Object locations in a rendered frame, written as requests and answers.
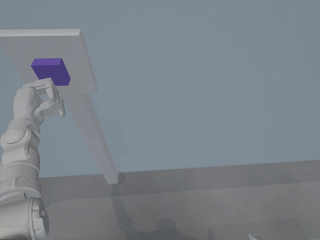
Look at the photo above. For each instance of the button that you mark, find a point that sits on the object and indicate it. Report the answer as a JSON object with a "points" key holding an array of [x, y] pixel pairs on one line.
{"points": [[53, 68]]}

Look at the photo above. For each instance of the robot left hand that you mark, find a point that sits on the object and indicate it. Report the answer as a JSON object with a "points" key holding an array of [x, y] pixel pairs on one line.
{"points": [[28, 105]]}

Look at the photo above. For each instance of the robot left forearm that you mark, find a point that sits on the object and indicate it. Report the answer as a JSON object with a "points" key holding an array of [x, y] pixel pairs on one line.
{"points": [[20, 161]]}

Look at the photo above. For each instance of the robot left upper arm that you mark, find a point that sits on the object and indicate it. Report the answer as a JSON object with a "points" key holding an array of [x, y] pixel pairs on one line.
{"points": [[25, 219]]}

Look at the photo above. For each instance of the panel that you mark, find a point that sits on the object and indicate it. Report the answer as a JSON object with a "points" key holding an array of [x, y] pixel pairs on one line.
{"points": [[22, 46]]}

